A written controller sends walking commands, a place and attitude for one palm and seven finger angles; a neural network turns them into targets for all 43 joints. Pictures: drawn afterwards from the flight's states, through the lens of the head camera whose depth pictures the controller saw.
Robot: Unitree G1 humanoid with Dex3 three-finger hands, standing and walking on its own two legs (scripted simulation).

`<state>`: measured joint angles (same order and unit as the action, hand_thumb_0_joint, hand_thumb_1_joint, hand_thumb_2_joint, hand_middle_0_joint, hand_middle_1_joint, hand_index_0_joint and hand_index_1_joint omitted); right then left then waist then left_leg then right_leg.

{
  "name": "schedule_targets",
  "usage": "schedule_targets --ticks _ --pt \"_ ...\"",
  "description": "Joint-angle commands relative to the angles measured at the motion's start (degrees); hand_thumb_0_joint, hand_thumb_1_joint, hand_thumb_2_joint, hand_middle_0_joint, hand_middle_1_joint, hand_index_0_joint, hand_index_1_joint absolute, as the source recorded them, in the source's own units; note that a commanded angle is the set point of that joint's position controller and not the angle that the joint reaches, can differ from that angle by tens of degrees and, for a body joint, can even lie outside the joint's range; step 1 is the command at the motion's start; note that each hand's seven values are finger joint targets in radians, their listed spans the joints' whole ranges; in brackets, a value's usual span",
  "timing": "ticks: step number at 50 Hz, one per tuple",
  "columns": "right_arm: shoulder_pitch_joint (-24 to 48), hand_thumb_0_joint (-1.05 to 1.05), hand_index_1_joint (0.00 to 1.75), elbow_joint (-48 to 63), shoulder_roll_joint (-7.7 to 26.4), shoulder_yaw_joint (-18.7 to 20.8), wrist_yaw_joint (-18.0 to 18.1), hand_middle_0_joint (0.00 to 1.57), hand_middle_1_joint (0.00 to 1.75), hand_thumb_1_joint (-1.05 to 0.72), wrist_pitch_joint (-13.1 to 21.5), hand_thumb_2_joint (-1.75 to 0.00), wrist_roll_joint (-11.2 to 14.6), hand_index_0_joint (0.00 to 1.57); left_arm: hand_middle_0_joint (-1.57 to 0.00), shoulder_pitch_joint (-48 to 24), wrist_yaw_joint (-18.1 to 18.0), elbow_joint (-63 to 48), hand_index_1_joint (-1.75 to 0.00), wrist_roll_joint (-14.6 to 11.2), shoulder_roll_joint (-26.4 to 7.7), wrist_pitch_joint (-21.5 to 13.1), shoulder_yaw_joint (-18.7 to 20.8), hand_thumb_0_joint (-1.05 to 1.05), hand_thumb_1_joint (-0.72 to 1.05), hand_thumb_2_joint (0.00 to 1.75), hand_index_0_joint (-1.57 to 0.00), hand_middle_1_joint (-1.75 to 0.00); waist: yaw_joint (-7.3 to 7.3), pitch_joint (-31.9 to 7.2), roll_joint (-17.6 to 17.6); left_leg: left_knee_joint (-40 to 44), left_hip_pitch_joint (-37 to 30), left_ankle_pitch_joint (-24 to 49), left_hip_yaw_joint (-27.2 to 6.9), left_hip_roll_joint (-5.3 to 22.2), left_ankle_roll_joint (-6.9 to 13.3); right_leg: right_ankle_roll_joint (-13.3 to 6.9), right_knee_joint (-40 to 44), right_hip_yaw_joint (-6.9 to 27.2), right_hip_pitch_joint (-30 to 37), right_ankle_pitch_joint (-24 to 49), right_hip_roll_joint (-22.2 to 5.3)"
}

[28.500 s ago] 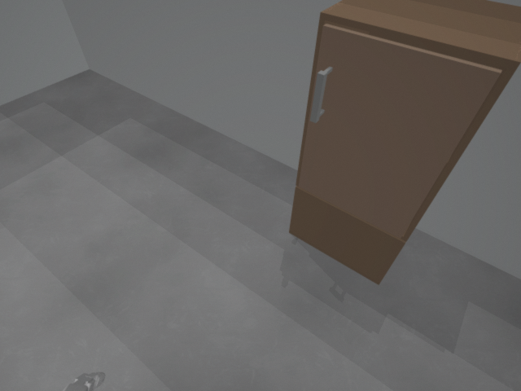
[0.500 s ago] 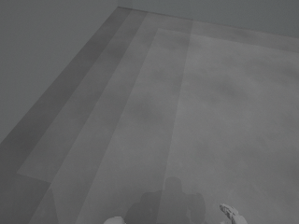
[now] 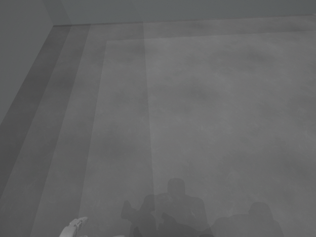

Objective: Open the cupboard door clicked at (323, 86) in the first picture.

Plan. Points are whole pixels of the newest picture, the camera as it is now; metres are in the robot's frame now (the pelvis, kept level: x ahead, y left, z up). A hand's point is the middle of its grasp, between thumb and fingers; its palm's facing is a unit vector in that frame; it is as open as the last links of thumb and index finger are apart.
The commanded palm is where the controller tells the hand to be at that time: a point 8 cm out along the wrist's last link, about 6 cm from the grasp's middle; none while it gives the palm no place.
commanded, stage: walk to a spot facing it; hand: left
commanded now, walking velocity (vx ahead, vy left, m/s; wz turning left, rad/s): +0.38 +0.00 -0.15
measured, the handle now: out of the picture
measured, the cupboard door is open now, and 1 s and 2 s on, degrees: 41 41 41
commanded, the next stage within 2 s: turn to face it in 0.22 s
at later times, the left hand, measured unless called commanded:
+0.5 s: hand (98, 196) +0.26 +0.20 -0.17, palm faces -0.01 -0.99 -0.17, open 7.4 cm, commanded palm none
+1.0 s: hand (96, 182) +0.31 +0.22 -0.18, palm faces +0.28 -0.93 -0.25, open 7.4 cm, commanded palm none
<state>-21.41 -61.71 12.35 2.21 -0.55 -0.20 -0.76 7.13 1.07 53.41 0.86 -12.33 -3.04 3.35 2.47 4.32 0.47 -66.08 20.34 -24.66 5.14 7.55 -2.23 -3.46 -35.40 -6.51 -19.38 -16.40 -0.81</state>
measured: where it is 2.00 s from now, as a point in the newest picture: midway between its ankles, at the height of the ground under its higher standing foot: (168, 204)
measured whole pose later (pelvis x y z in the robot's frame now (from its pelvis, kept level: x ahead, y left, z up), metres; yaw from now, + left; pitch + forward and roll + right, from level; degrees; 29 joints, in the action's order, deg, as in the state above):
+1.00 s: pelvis +0.31 +0.00 -0.01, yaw +15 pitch +0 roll +1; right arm -8.1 -52.4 13.1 3.0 -1.0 -0.9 -1.1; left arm 12.2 -1.0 54.9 1.0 -14.4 2.4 3.9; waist 0.8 4.1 -3.6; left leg -38.4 22.6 -15.2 5.8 1.7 1.8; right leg 3.4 -57.0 -7.1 -20.2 -32.7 -7.6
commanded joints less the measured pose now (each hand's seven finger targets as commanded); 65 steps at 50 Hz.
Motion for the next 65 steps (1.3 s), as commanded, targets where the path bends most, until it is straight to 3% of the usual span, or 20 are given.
schedule_targets --ticks 1,9,13,15,16,22,28,30,32,37,44,45,47,48,52,59,60,61,62,65 --pt "2.11 0.0 0.3 5.42 2.08 1.02 0.37 0.2 0.3 -0.9 2.26 -0.9 -0.8 0.2 -0.2 6.91 -1.14 0.47 -0.3 0.09 -6.91 -0.72 1.63 0.0 0.9 0.9 -0.2 -0.3 -1.53 -3.66 -6.24 4.12 10.48 5.69 -2.34 2.04 -0.96 -7.5 22.18 14.55 8.32 13.04 -14.08" --pt "11.76 0.0 0.3 8.88 0.47 0.77 -0.76 0.2 0.3 -0.9 3.45 -0.9 -0.4 0.2 -0.2 12.55 -0.69 5.2 -0.3 -0.02 -6.69 -1.82 1.35 0.0 0.9 0.9 -0.2 -0.3 -3.51 -0.65 -5.88 27.46 8.42 13.19 0.85 -1.73 -0.54 -7.13 21.4 12.89 13.34 17.51 -12.3" --pt "1.25 0.0 0.3 5.19 4.6 1.78 0.42 0.2 0.3 -0.9 4.59 -0.9 -0.79 0.2 -0.2 11.66 -1.08 5.57 -0.3 -0.41 -5.65 -1.35 1.31 0.0 0.9 0.9 -0.2 -0.3 2.29 -4.77 0.06 38.44 -14.12 18.14 0.29 -3.29 1.62 -3.24 5.62 9.35 6.46 22.87 -8.06" --pt "-11.03 0.0 0.3 3.15 14.32 3.85 1.5 0.2 0.3 -0.9 4.38 -0.9 -1.75 0.2 -0.2 14.88 -0.61 3.95 -0.3 -0.95 -1.81 -1.19 0.16 0.0 0.9 0.9 -0.2 -0.3 5.13 -15.04 19.33 46.87 -31.89 18.0 -28.55 20.22 12.12 1.38 -27.28 2.32 -11.49 -16.25 3.07" --pt "-9.29 0.0 0.3 3.71 12.86 3.17 1.76 0.2 0.3 -0.9 3.63 -0.9 -1.5 0.2 -0.2 11.4 -0.94 2.82 -0.3 -0.34 -2.84 -1.08 0.33 0.0 0.9 0.9 -0.2 -0.3 4.82 -11.43 12.84 49.58 -26.06 17.49 -30.4 21.85 14.57 0.81 -35.38 7.03 -13.97 -17.12 0.74" --pt "3.93 0.0 0.3 4.68 4.04 0.05 2.43 0.2 0.3 -0.9 4.61 -0.9 -0.64 0.2 -0.2 12.19 -0.72 5.1 -0.3 0.19 1.62 1.0 -0.77 0.0 0.9 0.9 -0.2 -0.3 -3.37 -5.18 8.33 48.34 -5.86 43.48 -7.23 7.52 9.9 5.02 -17.07 4.26 -2.21 -5.95 -3.85" --pt "7.28 0.0 0.3 5.89 7.32 1.87 2.04 0.2 0.3 -0.9 1.8 -0.9 -0.16 0.2 -0.2 11.3 -1.43 3.77 -0.3 0.05 -0.98 1.83 0.41 0.0 0.9 0.9 -0.2 -0.3 -4.41 -7.76 6.09 43.63 -1.1 27.33 -10.94 4.26 8.48 6.06 3.54 0.62 10.01 4.93 -0.72" --pt "8.85 0.0 0.3 7.13 4.55 1.59 1.4 0.2 0.3 -0.9 1.03 -0.9 0.3 0.2 -0.2 12.03 -2.1 3.05 -0.3 0.65 -6.47 1.4 1.7 0.0 0.9 0.9 -0.2 -0.3 -5.67 -6.58 -4.33 36.3 8.65 9.75 -6.96 -2.49 3.48 3.67 13.88 11.29 17.03 5.31 -10.51" --pt "10.27 0.0 0.3 8.94 3.37 1.82 0.7 0.2 0.3 -0.9 0.12 -0.9 -0.06 0.2 -0.2 13.04 -2.36 1.86 -0.3 0.82 -12.58 1.79 2.73 0.0 0.9 0.9 -0.2 -0.3 -7.45 -6.94 -15.38 12.14 11.46 -11.02 -1.3 -7.02 0.23 -6.57 21.04 23.49 13.89 9.41 -27.71" --pt "9.9 0.0 0.3 8.09 1.47 1.57 -0.08 0.2 0.3 -0.9 -1.14 -0.9 0.21 0.2 -0.2 6.14 -2.97 -0.31 -0.3 0.69 -7.67 1.74 1.76 0.0 0.9 0.9 -0.2 -0.3 -3.22 -3.53 -11.01 7.96 12.38 -3.39 -1.56 -3.64 -1.26 -3.52 14.21 3.82 14.42 33.23 -19.73" --pt "8.98 0.0 0.3 10.04 3.28 1.52 -0.56 0.2 0.3 -0.9 -0.84 -0.9 -0.22 0.2 -0.2 6.66 -2.48 -1.37 -0.3 0.24 -10.53 2.11 2.66 0.0 0.9 0.9 -0.2 -0.3 -1.76 -6.21 -9.55 32.87 -2.39 11.21 4.39 -7.03 -0.04 1.02 2.25 -3.68 12.91 36.29 -17.75" --pt "5.07 0.0 0.3 9.29 5.69 2.3 -0.61 0.2 0.3 -0.9 -0.64 -0.9 -0.42 0.2 -0.2 5.81 -2.36 -1.79 -0.3 0.07 -9.79 2.3 2.45 0.0 0.9 0.9 -0.2 -0.3 0.65 -8.63 -4.6 38.71 -10.91 19.37 1.63 -5.35 0.84 2.97 -5.52 -4.37 7.94 29.32 -16.87" --pt "-2.62 0.0 0.3 8.93 16.85 4.92 0.55 0.2 0.3 -0.9 -0.34 -0.9 -0.69 0.2 -0.2 2.11 -2.21 -6.56 -0.3 -0.5 -4.67 3.18 1.09 0.0 0.9 0.9 -0.2 -0.3 4.66 -13.92 18.05 44.15 -20.87 54.44 -32.03 18.64 16.07 8.64 -29.74 0.04 -12.87 -24.5 -4.45" --pt "-1.77 0.0 0.3 8.69 17.33 4.94 0.83 0.2 0.3 -0.9 -0.77 -0.9 -0.69 0.2 -0.2 1.3 -2.45 -7.35 -0.3 0.02 -6.52 3.96 1.35 0.0 0.9 0.9 -0.2 -0.3 3.74 -14.18 9.91 44.38 -18.99 41.36 -28.95 19.38 17.86 7.43 -34.11 6.06 -13.51 -22.18 -5.64" --pt "11.81 0.0 0.3 12.88 12.4 3.5 1.35 0.2 0.3 -0.9 -0.52 -0.9 -0.95 0.2 -0.2 2.2 -1.56 -5.33 -0.3 0.46 -6.13 4.79 2.01 0.0 0.9 0.9 -0.2 -0.3 -1.46 -4.35 12.01 47.9 -3.66 18.37 -18.83 7.55 10.62 7.82 -28.62 6.6 -11.17 -9.67 -5.27" --pt "16.43 0.0 0.3 15.55 13.72 4.61 0.79 0.2 0.3 -0.9 -1.61 -0.9 -0.67 0.2 -0.2 11.08 -1.57 -4.2 -0.3 0.04 -5.98 3.94 1.87 0.0 0.9 0.9 -0.2 -0.3 -4.76 -7.75 6.24 41.94 3.2 11.09 -18.33 2.38 8.2 7.07 2.59 2.1 8.84 -1.59 0.08" --pt "17.45 0.0 0.3 16.47 11.58 4.44 0.56 0.2 0.3 -0.9 -1.84 -0.9 -0.16 0.2 -0.2 13.8 -1.86 -4.15 -0.3 0.54 -8.85 3.45 2.45 0.0 0.9 0.9 -0.2 -0.3 -6.32 -7.31 -0.39 35.5 8.67 5.4 -14.84 -2.29 5.25 5.95 12.61 6.4 13.75 -2.24 -4.09" --pt "17.48 0.0 0.3 17.68 6.61 3.84 0.13 0.2 0.3 -0.9 -1.92 -0.9 0.22 0.2 -0.2 14.27 -2.4 -4.81 -0.3 1.55 -14.68 2.88 3.55 0.0 0.9 0.9 -0.2 -0.3 -7.07 -6.0 -18.13 19.46 18.34 -5.51 -5.64 -10.84 0.26 0.28 23.15 26.42 16.05 -7.71 -20.83" --pt "19.49 0.0 0.3 18.27 8.48 3.93 -0.29 0.2 0.3 -0.9 -1.72 -0.9 -0.21 0.2 -0.2 11.91 -2.64 -6.09 -0.3 1.01 -16.28 2.98 3.0 0.0 0.9 0.9 -0.2 -0.3 -7.23 -4.68 -19.88 4.82 16.69 -10.4 -6.9 -9.35 0.32 -4.14 24.46 31.73 8.27 -2.98 -28.07" --pt "15.9 0.0 0.3 15.2 7.56 4.19 -0.97 0.2 0.3 -0.9 -2.82 -0.9 -0.32 0.2 -0.2 3.58 -2.91 -7.84 -0.3 0.71 -10.57 2.77 1.92 0.0 0.9 0.9 -0.2 -0.3 -1.66 -3.32 -13.37 -6.3 14.54 -0.9 -7.19 -5.85 -0.45 -3.0 19.31 17.07 4.9 7.17 -19.86"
